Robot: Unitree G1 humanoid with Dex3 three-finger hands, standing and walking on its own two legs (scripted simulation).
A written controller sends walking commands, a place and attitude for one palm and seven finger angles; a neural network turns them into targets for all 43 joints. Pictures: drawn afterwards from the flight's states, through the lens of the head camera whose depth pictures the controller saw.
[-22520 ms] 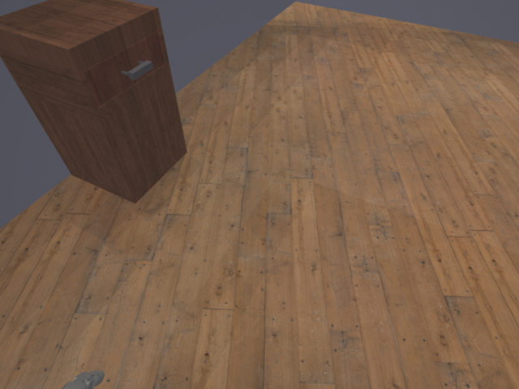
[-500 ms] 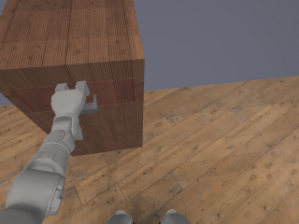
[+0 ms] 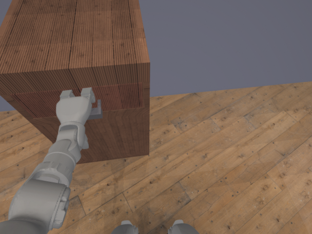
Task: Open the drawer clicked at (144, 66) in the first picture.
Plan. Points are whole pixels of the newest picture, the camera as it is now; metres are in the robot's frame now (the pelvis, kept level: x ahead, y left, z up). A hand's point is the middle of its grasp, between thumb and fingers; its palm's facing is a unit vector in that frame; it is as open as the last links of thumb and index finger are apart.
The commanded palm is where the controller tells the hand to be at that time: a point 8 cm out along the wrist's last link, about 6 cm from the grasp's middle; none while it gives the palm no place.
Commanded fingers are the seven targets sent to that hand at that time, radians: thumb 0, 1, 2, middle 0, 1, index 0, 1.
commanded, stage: lower the fingers behind the handle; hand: left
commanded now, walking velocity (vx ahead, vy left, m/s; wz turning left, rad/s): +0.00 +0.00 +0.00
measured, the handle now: (84, 109) +0.51 +0.22 -0.09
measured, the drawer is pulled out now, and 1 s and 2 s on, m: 0.00 0.00 0.00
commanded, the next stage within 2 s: close the thumb around the handle in 1.42 s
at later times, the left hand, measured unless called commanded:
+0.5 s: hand (81, 124) +0.44 +0.21 -0.06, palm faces -0.04 -0.04 -1.00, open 13.8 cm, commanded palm +0.43 +0.21 -0.02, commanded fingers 0.00 -0.50 0.30 -0.30 -1.20 -0.30 -1.20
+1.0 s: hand (82, 122) +0.45 +0.21 -0.07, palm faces +0.00 +0.01 -1.00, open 13.8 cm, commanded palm +0.43 +0.20 -0.05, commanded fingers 0.00 -0.50 0.30 -0.30 -1.20 -0.30 -1.20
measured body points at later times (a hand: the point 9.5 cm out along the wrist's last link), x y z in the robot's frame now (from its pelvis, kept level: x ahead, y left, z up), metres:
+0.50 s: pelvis -0.01 +0.00 -0.03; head +0.11 +0.01 +0.41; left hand +0.44 +0.21 -0.01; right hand +0.01 -0.27 -0.15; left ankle +0.00 +0.08 -0.68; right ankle -0.01 -0.10 -0.68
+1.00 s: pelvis -0.04 +0.00 -0.05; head +0.09 +0.01 +0.38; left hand +0.45 +0.21 -0.02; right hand +0.00 -0.27 -0.18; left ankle +0.00 +0.08 -0.68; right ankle -0.01 -0.10 -0.68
